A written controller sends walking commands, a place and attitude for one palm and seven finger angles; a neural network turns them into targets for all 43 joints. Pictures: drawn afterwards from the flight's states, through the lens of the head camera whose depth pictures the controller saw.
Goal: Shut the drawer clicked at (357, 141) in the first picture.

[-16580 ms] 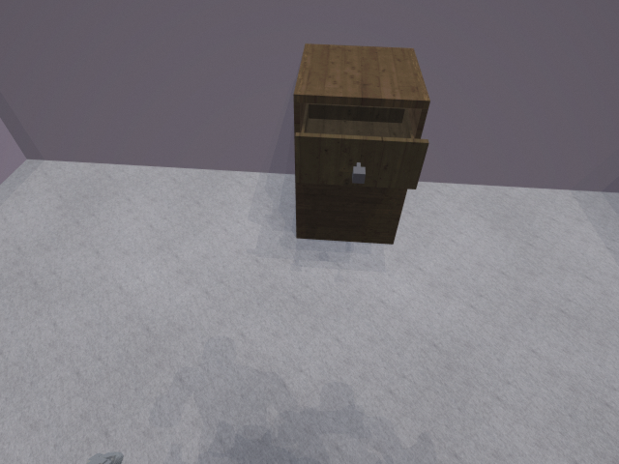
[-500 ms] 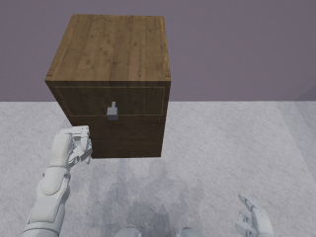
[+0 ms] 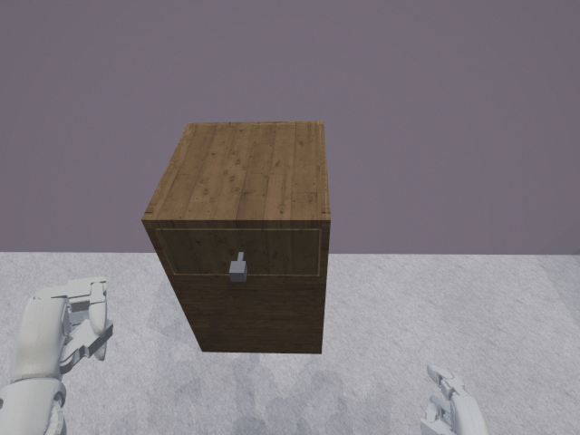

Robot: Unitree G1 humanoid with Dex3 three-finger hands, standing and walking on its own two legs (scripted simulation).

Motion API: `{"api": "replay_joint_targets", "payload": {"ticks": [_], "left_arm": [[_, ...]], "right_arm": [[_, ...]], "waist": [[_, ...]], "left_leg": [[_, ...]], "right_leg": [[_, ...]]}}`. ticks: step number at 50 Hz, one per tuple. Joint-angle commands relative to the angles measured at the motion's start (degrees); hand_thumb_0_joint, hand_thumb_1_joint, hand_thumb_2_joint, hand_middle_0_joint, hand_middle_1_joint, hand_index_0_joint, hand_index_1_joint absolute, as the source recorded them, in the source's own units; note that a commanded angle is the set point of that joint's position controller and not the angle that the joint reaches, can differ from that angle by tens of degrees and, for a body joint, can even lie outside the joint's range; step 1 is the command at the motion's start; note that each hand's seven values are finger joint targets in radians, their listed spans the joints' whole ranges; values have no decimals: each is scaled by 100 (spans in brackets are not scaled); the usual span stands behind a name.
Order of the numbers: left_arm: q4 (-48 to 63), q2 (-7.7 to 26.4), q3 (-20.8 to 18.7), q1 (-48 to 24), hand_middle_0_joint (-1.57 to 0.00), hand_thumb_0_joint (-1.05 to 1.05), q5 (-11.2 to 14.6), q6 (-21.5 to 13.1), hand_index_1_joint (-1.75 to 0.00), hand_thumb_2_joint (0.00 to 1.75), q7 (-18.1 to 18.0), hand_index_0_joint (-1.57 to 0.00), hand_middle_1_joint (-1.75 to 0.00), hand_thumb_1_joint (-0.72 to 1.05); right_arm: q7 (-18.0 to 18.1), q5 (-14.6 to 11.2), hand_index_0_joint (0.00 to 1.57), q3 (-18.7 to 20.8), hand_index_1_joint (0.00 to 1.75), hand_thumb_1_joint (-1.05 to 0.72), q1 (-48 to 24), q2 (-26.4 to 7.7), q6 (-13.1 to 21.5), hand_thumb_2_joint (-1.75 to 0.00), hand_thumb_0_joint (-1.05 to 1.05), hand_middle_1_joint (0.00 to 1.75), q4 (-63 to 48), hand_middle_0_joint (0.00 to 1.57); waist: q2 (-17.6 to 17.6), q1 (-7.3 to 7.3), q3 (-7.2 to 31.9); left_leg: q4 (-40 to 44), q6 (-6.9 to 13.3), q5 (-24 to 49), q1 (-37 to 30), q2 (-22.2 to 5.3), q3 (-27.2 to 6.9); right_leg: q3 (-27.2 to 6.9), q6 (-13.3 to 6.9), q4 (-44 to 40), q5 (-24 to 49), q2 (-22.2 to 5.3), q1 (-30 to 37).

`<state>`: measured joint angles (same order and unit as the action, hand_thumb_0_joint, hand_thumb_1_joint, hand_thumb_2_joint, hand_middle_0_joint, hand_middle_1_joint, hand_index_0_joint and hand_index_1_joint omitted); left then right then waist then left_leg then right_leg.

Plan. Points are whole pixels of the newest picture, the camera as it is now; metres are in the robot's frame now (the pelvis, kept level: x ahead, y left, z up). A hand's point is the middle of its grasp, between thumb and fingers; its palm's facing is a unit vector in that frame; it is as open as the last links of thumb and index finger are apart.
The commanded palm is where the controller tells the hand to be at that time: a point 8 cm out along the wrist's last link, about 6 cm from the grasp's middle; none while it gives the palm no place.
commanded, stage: draw the hand back to the body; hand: left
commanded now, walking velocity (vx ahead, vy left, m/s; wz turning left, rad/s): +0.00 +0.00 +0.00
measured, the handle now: (239, 265) +0.54 +0.19 -0.20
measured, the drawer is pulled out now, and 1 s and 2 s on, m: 0.00 0.00 0.00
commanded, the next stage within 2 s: step back with the hand held close in 0.30 s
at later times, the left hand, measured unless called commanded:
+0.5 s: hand (75, 333) +0.17 +0.22 +0.18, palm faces +0.41 -0.81 -0.41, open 3.3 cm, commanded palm +0.12 +0.26 +0.18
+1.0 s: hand (21, 378) +0.13 +0.25 +0.17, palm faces +0.37 -0.80 -0.48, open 3.2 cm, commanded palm +0.07 +0.29 +0.18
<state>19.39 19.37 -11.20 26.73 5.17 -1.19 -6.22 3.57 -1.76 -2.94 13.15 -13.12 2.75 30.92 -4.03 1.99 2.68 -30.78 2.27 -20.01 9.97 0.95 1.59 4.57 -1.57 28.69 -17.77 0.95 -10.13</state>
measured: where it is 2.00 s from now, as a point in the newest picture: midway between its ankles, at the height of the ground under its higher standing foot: outside the picture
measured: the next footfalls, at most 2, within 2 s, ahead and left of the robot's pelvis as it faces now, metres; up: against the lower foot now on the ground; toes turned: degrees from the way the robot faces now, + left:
right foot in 1.74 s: -0.17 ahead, -0.11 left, +0.00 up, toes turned +3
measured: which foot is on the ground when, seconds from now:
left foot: down 0.00-1.00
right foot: down 0.00-1.00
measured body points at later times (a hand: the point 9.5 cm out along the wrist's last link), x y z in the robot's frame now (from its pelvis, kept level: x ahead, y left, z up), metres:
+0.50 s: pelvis -0.01 -0.02 +0.00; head -0.04 -0.05 +0.45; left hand +0.14 +0.26 +0.20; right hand +0.17 -0.24 -0.08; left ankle -0.04 +0.09 -0.73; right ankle -0.03 -0.10 -0.73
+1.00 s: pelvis -0.06 +0.01 +0.00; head -0.06 +0.00 +0.45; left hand +0.10 +0.29 +0.20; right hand +0.12 -0.23 -0.08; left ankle -0.04 +0.09 -0.73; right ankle -0.03 -0.10 -0.73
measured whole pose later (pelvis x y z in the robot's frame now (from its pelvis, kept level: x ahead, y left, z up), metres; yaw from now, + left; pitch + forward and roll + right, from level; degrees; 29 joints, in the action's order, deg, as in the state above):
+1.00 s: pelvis -0.06 +0.01 +0.00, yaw -1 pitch +0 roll -1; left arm 30.4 22.3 -21.4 35.9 2.9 -12.9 -8.4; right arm 3.4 -0.5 1.3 10.4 -12.7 2.0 32.3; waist -1.9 0.3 0.0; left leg -29.4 3.4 -13.3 16.7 1.6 2.9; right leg 3.6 -0.9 27.3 -10.7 0.2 -17.1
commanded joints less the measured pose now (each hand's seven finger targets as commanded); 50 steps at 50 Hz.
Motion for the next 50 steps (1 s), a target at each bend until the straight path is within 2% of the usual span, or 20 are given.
{"api": "replay_joint_targets", "payload": {"ticks": [1,2,6,8,11,15,17,20,21,22,23,24,25,28,31,34,36,40,44,50], "left_arm": [[1954,1062,-961,-233,-140,0,-20,-493,-160,90,-114,-140,-160,90],[1994,1028,-994,-130,-140,0,3,-508,-160,90,-110,-140,-160,90],[2171,1104,-1300,176,-140,0,18,-626,-160,90,-99,-140,-160,90],[1703,719,-1010,241,-140,0,3,-611,-160,90,-49,-140,-160,90],[1329,624,-952,131,-140,0,2,-613,-160,90,-26,-140,-160,90],[1999,992,-1183,-92,-140,0,-45,-763,-160,90,-85,-140,-160,90],[2280,1067,-1183,-163,-140,0,-51,-792,-160,90,-120,-140,-160,90],[2277,1093,-1211,-26,-140,0,-76,-771,-160,90,-183,-140,-160,90],[2181,1086,-1210,-40,-140,0,-85,-758,-160,90,-173,-140,-160,90],[2636,1884,-2124,-919,-140,0,-102,-1062,-160,90,-220,-140,-160,90],[1808,1377,-1803,-399,-140,0,-151,-1109,-160,90,-182,-140,-160,90],[1507,1140,-1588,-67,-140,0,-186,-1099,-160,90,-168,-140,-160,90],[1331,926,-1424,125,-140,0,-199,-1098,-160,90,-144,-140,-160,90],[1258,744,-1284,582,-140,0,-206,-1240,-160,90,-109,-140,-160,90],[1611,914,-1435,882,-140,0,-197,-1315,-160,90,-135,-140,-160,90],[2145,1180,-1671,1049,-140,0,-186,-1389,-160,90,-207,-140,-160,90],[2410,1395,-1823,1022,-140,0,-172,-1420,-160,90,-263,-140,-160,90],[2531,1339,-1805,1128,-140,0,-165,-1448,-160,90,-325,-140,-160,90],[2225,1170,-1681,1119,-140,0,-190,-1428,-160,90,-321,-140,-160,90],[1928,1018,-1530,866,-140,0,-255,-1427,-160,90,-329,-140,-160,90]], "right_arm": [[0,20,20,230,30,-90,-713,-518,562,-90,0,30,-839,20],[-5,21,20,251,30,-90,-727,-512,588,-90,0,30,-834,20],[-8,11,20,303,30,-90,-802,-494,672,-90,0,30,-768,20],[-16,7,20,326,30,-90,-758,-513,630,-90,0,30,-688,20],[10,1,20,368,30,-90,-765,-547,553,-90,0,30,-637,20],[52,54,20,367,30,-90,-824,-540,640,-90,0,30,-719,20],[69,61,20,328,30,-90,-858,-511,726,-90,0,30,-737,20],[81,69,20,299,30,-90,-873,-470,841,-90,0,30,-677,20],[82,60,20,302,30,-90,-872,-471,853,-90,0,30,-652,20],[50,94,20,407,30,-90,-703,-673,727,-90,0,30,-767,20],[41,104,20,431,30,-90,-629,-542,647,-90,0,30,-567,20],[28,107,20,458,30,-90,-660,-517,580,-90,0,30,-557,20],[5,112,20,470,30,-90,-653,-544,516,-90,0,30,-551,20],[-42,120,20,539,30,-90,-735,-638,392,-90,0,30,-549,20],[-49,112,20,589,30,-90,-869,-650,291,-90,0,30,-651,20],[-37,99,20,625,30,-90,-855,-667,216,-90,0,30,-779,20],[4,85,20,629,30,-90,-856,-677,210,-90,0,30,-828,20],[61,95,20,639,30,-90,-782,-652,229,-90,0,30,-838,20],[72,119,20,659,30,-90,-732,-667,233,-90,0,30,-755,20],[39,114,20,652,30,-90,-719,-691,265,-90,0,30,-745,20]], "waist": [[-194,30,315],[-20,37,272],[126,95,43],[338,4,-303],[526,-32,-596],[131,85,248],[-187,96,346],[-285,122,233],[-177,109,62],[261,-128,-568],[640,-205,-662],[891,-226,-711],[869,-253,-655],[274,-221,-330],[209,-160,192],[411,-145,743],[317,-138,875],[45,-163,827],[-46,-195,437],[353,-244,-127]], "left_leg": [[554,-147,2379,-184,-291,-383],[569,-126,2299,-189,-288,-345],[625,-103,1925,-139,-274,-301],[658,-77,1661,-61,-281,-266],[665,-30,1299,51,-266,-256],[638,13,1441,-218,-208,-235],[636,-12,1427,-257,-199,-240],[642,-28,1593,-253,-196,-239],[661,-50,1530,-187,-204,-263],[528,57,984,360,-324,-398],[293,39,804,243,-267,-405],[206,28,856,153,-278,-386],[201,22,899,113,-281,-360],[549,37,1234,211,-389,-404],[777,64,1782,298,-490,-462],[685,61,2223,407,-512,-483],[612,37,2323,488,-510,-507],[649,42,2446,626,-567,-583],[902,91,1924,1036,-697,-730],[1172,205,-248,2030,-706,-840]], "right_leg": [[-244,-32,-403,1920,-171,348],[-246,-14,-429,1946,-174,368],[-277,-13,-546,1775,-151,343],[-275,17,-603,1545,-155,147],[-313,48,-741,1199,-170,-26],[-401,39,-627,1377,-246,371],[-439,21,-647,1371,-267,447],[-424,6,-654,1545,-260,438],[-419,-5,-706,1438,-234,378],[-1281,-25,-1162,1567,-646,-108],[-1392,-95,-1349,1321,-852,-368],[-1404,-108,-1431,1334,-931,-511],[-1340,-98,-1419,1312,-951,-543],[-1006,-7,-1136,1438,-799,-266],[-714,79,-724,1979,-655,230],[-719,89,-468,2542,-643,673],[-750,63,-379,2735,-682,726],[-688,85,-189,2669,-578,605],[-649,114,-122,2015,-430,415],[-914,88,-330,714,-445,305]]}}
